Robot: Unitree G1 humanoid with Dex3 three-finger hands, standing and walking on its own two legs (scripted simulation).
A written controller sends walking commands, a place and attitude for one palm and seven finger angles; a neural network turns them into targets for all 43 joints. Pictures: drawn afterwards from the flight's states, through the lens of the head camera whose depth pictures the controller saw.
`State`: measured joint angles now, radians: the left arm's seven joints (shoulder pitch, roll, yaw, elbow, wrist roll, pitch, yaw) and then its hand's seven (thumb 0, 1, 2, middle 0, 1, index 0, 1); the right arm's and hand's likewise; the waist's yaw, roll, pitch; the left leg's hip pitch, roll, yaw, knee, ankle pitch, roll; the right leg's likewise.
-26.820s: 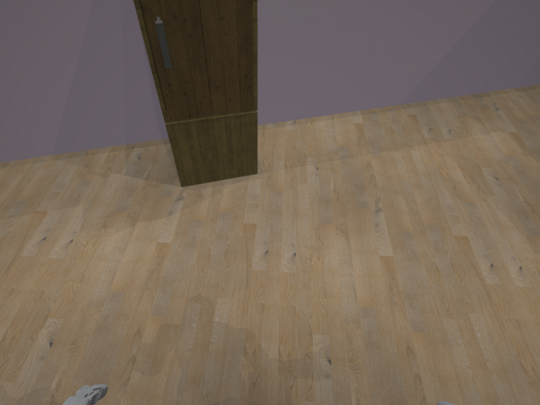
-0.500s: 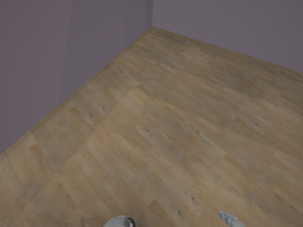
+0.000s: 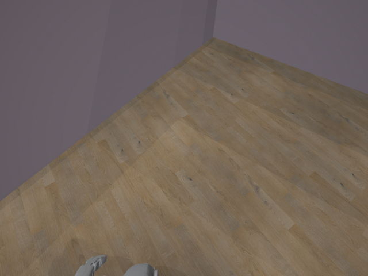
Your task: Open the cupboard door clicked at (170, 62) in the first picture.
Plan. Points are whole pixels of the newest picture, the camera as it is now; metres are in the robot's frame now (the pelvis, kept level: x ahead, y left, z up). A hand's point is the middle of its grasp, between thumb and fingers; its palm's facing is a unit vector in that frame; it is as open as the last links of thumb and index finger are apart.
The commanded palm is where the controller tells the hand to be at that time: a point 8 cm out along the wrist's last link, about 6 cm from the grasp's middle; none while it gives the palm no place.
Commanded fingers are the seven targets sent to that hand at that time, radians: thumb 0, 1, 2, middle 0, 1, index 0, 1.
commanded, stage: turn to face it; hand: left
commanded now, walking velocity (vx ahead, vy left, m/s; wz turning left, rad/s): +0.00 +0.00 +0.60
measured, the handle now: out of the picture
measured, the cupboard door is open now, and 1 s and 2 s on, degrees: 49 49 49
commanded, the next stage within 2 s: none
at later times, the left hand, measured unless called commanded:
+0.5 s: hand out of the picture +0.09 +0.22 -0.16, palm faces +0.31 -0.90 -0.32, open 7.4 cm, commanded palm none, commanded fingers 0.00 0.90 0.90 -0.20 -0.30 -0.20 -0.30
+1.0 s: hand out of the picture +0.03 +0.19 -0.17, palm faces +0.59 -0.78 -0.23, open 7.4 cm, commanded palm none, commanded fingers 0.00 0.90 0.90 -0.20 -0.30 -0.20 -0.30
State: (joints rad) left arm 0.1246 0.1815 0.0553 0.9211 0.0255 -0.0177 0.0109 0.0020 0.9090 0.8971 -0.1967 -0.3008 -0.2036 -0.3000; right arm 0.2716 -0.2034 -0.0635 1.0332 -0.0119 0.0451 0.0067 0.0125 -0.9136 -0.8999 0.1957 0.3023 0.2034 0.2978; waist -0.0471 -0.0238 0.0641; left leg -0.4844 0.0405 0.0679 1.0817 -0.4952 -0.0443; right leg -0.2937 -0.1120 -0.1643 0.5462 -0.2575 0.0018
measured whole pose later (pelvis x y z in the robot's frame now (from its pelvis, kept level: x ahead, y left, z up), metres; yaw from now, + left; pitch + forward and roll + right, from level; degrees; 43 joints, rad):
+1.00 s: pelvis +0.08 -0.04 +0.00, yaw +35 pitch +1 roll -1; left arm 0.14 0.25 0.07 0.88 0.01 0.07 0.00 0.01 0.91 0.90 -0.20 -0.30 -0.20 -0.30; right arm 0.13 -0.23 -0.04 0.89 -0.02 0.03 0.00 0.01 -0.90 -0.90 0.20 0.30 0.21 0.30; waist 0.00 -0.03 0.12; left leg -0.34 -0.01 -0.02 0.55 -0.24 0.02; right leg -0.47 -0.08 -0.03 1.03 -0.46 0.08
